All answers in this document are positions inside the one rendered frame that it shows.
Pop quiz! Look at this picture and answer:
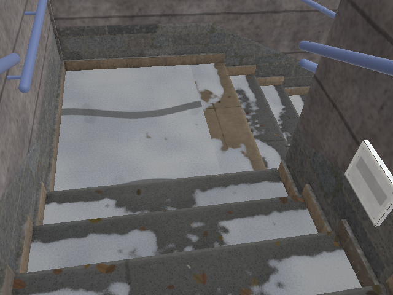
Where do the stairs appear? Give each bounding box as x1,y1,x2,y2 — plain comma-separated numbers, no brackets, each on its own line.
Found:
12,168,389,295
230,74,307,170

